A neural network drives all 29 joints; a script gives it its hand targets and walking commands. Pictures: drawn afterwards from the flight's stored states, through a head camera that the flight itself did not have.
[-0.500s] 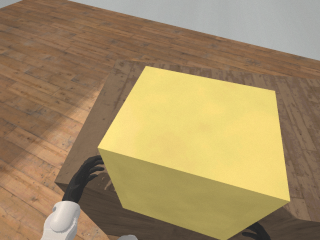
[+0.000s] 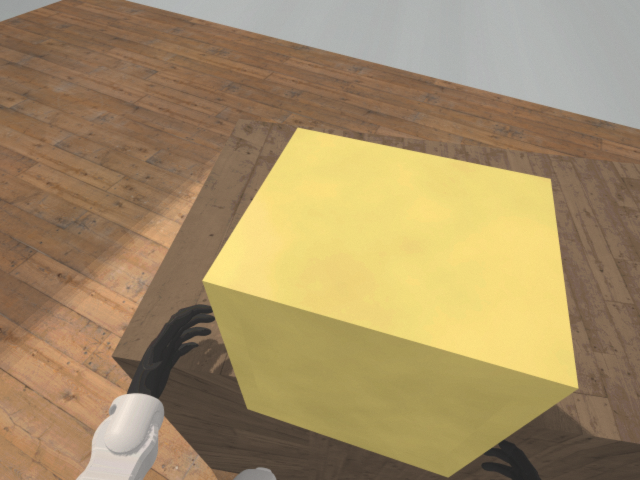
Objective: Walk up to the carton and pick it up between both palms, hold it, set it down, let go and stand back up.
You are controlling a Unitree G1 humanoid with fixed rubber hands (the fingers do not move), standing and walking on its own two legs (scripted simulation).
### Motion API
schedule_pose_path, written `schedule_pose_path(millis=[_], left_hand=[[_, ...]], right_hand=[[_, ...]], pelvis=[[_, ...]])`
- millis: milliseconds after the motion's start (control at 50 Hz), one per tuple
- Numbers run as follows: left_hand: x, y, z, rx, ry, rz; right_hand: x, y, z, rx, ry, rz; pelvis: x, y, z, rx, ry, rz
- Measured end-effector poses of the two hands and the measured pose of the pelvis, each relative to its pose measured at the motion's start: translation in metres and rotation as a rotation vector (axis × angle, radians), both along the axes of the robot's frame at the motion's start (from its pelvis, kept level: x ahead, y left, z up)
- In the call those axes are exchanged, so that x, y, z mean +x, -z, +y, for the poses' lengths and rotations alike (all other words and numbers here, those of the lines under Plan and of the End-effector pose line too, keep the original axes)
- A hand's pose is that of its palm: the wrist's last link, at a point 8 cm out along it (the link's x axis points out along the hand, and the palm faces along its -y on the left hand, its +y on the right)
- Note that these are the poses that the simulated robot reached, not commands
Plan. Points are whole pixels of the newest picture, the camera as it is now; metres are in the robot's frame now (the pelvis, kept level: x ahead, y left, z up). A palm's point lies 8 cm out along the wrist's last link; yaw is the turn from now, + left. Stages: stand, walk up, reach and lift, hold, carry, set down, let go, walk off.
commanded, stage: stand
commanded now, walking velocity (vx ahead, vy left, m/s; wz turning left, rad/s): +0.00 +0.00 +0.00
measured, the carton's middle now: (376, 310) +0.28 -0.05 +0.11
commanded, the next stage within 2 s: none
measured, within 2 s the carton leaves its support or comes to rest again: neither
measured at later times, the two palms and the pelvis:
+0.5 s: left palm (155, 374) +0.24 +0.20 +0.03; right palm out of the picture +0.12 -0.26 -0.08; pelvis -0.01 +0.00 +0.00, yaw +0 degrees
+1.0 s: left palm (153, 374) +0.24 +0.20 +0.03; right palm out of the picture +0.12 -0.26 -0.06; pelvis -0.02 +0.01 +0.00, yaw +0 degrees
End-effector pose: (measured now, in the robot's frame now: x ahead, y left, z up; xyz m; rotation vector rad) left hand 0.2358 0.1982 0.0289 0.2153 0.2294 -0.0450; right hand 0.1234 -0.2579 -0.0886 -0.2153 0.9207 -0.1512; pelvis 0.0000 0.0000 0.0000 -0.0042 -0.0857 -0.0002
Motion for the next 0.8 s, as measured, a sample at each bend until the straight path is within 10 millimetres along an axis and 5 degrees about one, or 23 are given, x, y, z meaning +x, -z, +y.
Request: schedule_pose_path(millis=[800], left_hand=[[0.000, 0.000, 0.003, -0.024, 0.013, 0.001]], right_hand=[[-0.004, -0.017, 0.003, -0.030, -0.003, -0.068]], pelvis=[[-0.013, -0.003, 0.007, -0.012, -0.007, -0.022]])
